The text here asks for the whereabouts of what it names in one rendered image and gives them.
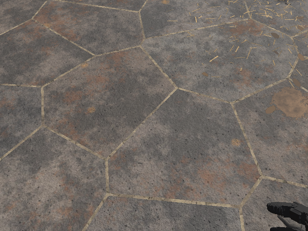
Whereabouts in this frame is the robot right hand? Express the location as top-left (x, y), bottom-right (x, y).
top-left (267, 201), bottom-right (308, 231)

